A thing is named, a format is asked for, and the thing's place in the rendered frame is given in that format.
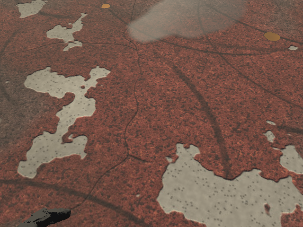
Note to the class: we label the left robot hand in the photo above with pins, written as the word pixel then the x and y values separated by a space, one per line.
pixel 45 217

